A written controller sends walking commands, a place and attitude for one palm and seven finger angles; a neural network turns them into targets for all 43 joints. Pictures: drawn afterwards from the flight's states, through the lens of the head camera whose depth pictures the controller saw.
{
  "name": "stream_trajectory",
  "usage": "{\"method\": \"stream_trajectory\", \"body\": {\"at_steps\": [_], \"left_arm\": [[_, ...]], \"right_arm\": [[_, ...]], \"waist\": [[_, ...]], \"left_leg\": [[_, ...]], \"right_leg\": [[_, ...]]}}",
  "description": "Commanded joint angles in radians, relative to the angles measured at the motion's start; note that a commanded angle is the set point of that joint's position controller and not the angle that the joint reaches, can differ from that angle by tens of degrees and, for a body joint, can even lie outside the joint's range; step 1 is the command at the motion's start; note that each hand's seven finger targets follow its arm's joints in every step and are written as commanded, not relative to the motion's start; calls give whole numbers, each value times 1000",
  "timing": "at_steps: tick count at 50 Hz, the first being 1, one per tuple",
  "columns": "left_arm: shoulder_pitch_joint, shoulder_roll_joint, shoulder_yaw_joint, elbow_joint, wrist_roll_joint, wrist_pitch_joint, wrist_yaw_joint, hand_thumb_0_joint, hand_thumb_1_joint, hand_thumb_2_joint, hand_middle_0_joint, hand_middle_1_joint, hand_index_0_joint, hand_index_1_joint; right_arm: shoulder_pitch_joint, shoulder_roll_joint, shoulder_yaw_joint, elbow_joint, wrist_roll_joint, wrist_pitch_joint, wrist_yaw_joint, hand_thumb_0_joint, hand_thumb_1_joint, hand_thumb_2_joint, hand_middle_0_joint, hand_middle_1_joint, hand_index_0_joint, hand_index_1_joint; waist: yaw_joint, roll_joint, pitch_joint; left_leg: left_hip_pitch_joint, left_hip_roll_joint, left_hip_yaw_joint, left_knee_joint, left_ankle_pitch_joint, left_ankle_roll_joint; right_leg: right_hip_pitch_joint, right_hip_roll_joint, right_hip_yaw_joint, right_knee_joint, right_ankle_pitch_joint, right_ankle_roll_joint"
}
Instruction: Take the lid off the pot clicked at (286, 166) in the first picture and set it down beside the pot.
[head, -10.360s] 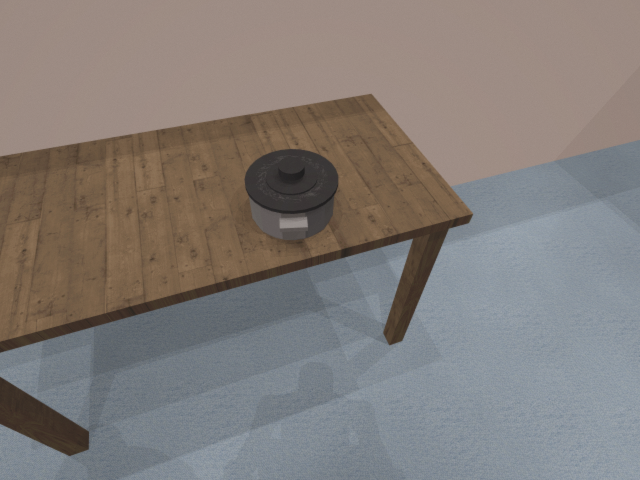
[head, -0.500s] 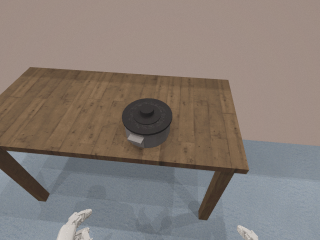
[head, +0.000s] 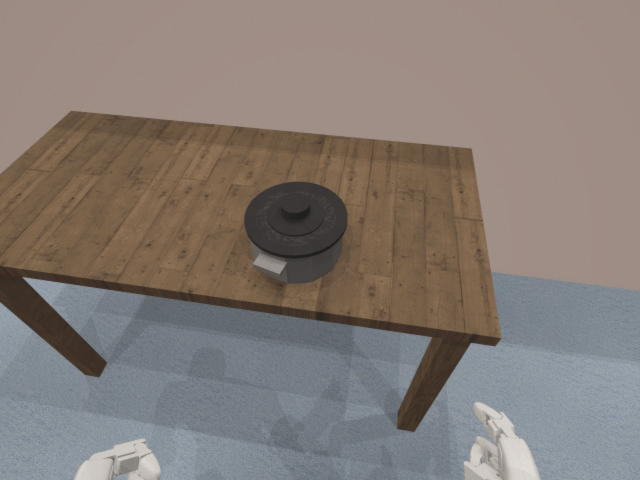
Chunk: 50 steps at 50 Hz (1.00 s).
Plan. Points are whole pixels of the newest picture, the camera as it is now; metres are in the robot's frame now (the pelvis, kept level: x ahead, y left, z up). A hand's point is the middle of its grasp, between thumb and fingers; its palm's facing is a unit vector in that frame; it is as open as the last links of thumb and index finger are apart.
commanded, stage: raise the hand higher, near the body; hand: left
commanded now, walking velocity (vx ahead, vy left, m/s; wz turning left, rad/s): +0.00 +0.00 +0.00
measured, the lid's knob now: (295, 206) +0.54 +0.10 +0.00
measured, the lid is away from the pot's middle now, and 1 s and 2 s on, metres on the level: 0.00 0.00 0.00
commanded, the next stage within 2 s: reach forward and open the fingers in 0.80 s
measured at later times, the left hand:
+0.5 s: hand (128, 433) +0.16 +0.23 +0.02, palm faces +0.25 -0.89 -0.38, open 3.1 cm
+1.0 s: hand (98, 368) +0.20 +0.24 +0.10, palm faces +0.18 -0.60 -0.78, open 3.1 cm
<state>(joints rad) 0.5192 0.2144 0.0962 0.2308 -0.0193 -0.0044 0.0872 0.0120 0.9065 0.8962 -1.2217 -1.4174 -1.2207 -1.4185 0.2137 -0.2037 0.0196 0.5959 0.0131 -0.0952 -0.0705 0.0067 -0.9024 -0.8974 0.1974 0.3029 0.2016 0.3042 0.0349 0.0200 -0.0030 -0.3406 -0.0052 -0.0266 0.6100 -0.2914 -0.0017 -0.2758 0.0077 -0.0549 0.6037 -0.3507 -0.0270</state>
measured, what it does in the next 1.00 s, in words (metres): stands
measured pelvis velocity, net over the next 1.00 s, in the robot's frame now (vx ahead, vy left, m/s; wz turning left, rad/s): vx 0.02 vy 0.01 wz -0.02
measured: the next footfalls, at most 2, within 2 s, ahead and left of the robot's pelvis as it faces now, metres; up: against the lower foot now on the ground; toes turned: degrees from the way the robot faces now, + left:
none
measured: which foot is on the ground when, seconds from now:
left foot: down 0.00-1.00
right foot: down 0.00-1.00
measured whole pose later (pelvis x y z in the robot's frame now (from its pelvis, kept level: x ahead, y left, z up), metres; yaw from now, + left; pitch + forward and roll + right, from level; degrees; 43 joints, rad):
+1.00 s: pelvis +0.02 +0.01 +0.01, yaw -1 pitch +0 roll +0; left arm 0.57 0.39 0.17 -0.42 0.35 0.01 0.11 0.01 0.89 0.89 -1.29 -1.49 -1.28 -1.49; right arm 0.18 -0.22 0.03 0.57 -0.01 -0.04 -0.04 0.01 -0.90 -0.90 0.20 0.30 0.20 0.30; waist 0.08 0.06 -0.01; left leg -0.24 -0.01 0.00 0.51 -0.27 0.01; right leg -0.18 0.00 -0.03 0.51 -0.32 -0.02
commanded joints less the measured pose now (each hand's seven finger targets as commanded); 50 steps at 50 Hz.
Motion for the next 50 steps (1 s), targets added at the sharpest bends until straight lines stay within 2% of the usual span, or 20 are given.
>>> {"method": "stream_trajectory", "body": {"at_steps": [1, 4, 7, 11, 12, 14, 17, 20, 22, 32, 34, 37, 38, 41, 45, 46, 47, 48, 49, 50], "left_arm": [[39, 155, 91, -193, 5, -58, 19, 0, 900, 900, -1300, -1500, -1300, -1500], [65, 165, 94, -281, 3, -61, 22, 0, 900, 900, -1300, -1500, -1300, -1500], [100, 151, 85, -297, 4, -55, 24, 0, 900, 900, -1300, -1500, -1300, -1500], [121, 166, 99, -402, 3, -68, 25, 0, 900, 900, -1300, -1500, -1300, -1500], [137, 183, 122, -408, 1, -67, 26, 0, 900, 900, -1300, -1500, -1300, -1500], [147, 173, 117, -428, -1, -70, 23, 0, 900, 900, -1300, -1500, -1300, -1500], [165, 172, 116, -507, -1, -79, 18, 0, 900, 900, -1300, -1500, -1300, -1500], [168, 174, 124, -539, -2, -82, 17, 0, 900, 900, -1300, -1500, -1300, -1500], [153, 188, 137, -579, -4, -85, 15, 0, 900, 900, -1300, -1500, -1300, -1500], [121, 212, 173, -708, -9, -97, 10, 0, 900, 900, -1300, -1500, -1300, -1500], [107, 208, 175, -714, -13, -101, 9, 0, 900, 900, -1300, -1500, -1300, -1500], [94, 232, 199, -764, -16, -108, 10, 0, 900, 900, -1300, -1500, -1300, -1500], [70, 216, 180, -783, -15, -114, 8, 0, 900, 900, -1300, -1500, -1300, -1500], [55, 231, 205, -787, -20, -121, 12, 0, 900, 900, -1300, -1500, -1300, -1500], [35, 242, 223, -836, -22, -137, 14, 0, 900, 900, -1300, -1500, -1300, -1500], [-20, 437, 157, -853, 416, -73, 41, 0, 886, 879, -1273, -1493, -1273, -1493], [-15, 360, 164, -857, 426, -24, 60, 0, 868, 865, -1248, -1484, -1248, -1484], [20, 376, 148, -820, 546, 4, 66, 0, 843, 868, -1225, -1470, -1225, -1470], [105, 408, 172, -770, 617, 32, 66, 0, 815, 875, -1204, -1451, -1204, -1451], [81, 433, 152, -797, 689, 51, 58, 0, 785, 887, -1187, -1425, -1187, -1425]], "right_arm": [[-105, -117, -51, -150, 3, -70, -17, 0, -900, -900, 200, 300, 200, 300], [-112, -112, -53, -149, 4, -85, -19, 0, -900, -900, 200, 300, 200, 300], [-117, -106, -54, -138, 6, -93, -22, 0, -900, -900, 200, 300, 200, 300], [-121, -101, -58, -140, 5, -103, -26, 0, -900, -900, 200, 300, 200, 300], [-126, -98, -60, -136, 6, -103, -27, 0, -900, -900, 200, 300, 200, 300], [-131, -94, -58, -139, 8, -100, -28, 0, -900, -900, 200, 300, 200, 300], [-130, -90, -57, -146, 7, -103, -26, 0, -900, -900, 200, 300, 200, 300], [-130, -88, -57, -151, 5, -101, -26, 0, -900, -900, 200, 300, 200, 300], [-133, -89, -54, -154, 4, -97, -23, 0, -900, -900, 200, 300, 200, 300], [-141, -84, -43, -170, -2, -84, -13, 0, -900, -900, 200, 300, 200, 300], [-140, -84, -39, -172, -4, -80, -12, 0, -900, -900, 200, 300, 200, 300], [-150, -85, -37, -174, -4, -79, -9, 0, -900, -900, 200, 300, 200, 300], [-145, -84, -30, -176, -5, -81, -6, 0, -900, -900, 200, 300, 200, 300], [-148, -88, -33, -173, -6, -80, -8, 0, -900, -900, 200, 300, 200, 300], [-151, -87, -29, -171, -5, -85, -3, 0, -900, -900, 200, 300, 200, 300], [-152, -160, -24, -173, -29, -27, 10, 0, -900, -900, 200, 300, 200, 300], [-181, -123, -32, -205, -18, 8, 22, 0, -900, -900, 200, 300, 200, 300], [-175, -131, -37, -201, -22, 36, 35, 0, -900, -900, 200, 300, 200, 300], [-186, -139, -46, -201, -19, 71, 44, 0, -900, -900, 200, 300, 200, 300], [-207, -151, -42, -217, -20, 99, 54, 0, -900, -900, 200, 300, 200, 300]], "waist": [[2, 2, -107], [8, -12, -131], [6, -32, -83], [9, -15, -99], [12, -33, -86], [11, -39, -66], [16, 17, -78], [17, -5, -69], [19, 16, -65], [26, 30, -57], [24, -10, -58], [30, 26, -54], [24, 44, -63], [29, -3, -53], [31, 27, -54], [23, 58, -25], [26, 74, -10], [44, 62, -48], [64, 58, -82], [64, 61, -123]], "left_leg": [[107, -13, 35, -62, 166, 39], [129, -7, 33, -67, 180, 41], [125, -4, 30, -73, 177, 43], [159, -2, 37, -81, 202, 45], [156, -1, 37, -82, 205, 43], [161, 1, 40, -91, 212, 44], [198, 2, 41, -98, 251, 41], [210, 5, 42, -110, 272, 43], [224, 6, 41, -115, 288, 40], [269, 15, 35, -145, 346, 37], [266, 17, 33, -157, 330, 37], [276, 17, 35, -158, 331, 37], [281, 17, 33, -166, 323, 35], [280, 20, 29, -177, 305, 36], [286, 23, 26, -186, 299, 32], [156, 10, 46, -145, 331, 45], [134, 11, 50, -139, 331, 40], [129, 14, 56, -133, 320, 35], [116, 15, 58, -127, 306, 33], [118, 11, 61, -121, 292, 33]], "right_leg": [[-39, -28, 13, -112, 217, 13], [-26, -31, 10, -115, 222, 16], [-39, -31, 5, -129, 215, 19], [-19, -35, 11, -139, 244, 23], [-14, -35, 11, -148, 249, 23], [-12, -36, 10, -155, 261, 26], [9, -35, 8, -162, 290, 23], [21, -34, 5, -168, 317, 26], [31, -33, 5, -176, 324, 24], [68, -29, 0, -202, 357, 23], [76, -30, -6, -205, 343, 26], [81, -28, 3, -218, 347, 22], [86, -32, 0, -218, 332, 22], [88, -29, -3, -227, 308, 23], [95, -29, -1, -232, 294, 21], [-21, -9, 17, -169, 304, 21], [-12, -11, -4, -160, 302, 7], [-10, -4, 8, -144, 268, -1], [4, 0, 21, -140, 255, -7], [9, -1, 34, -134, 253, -9]]}}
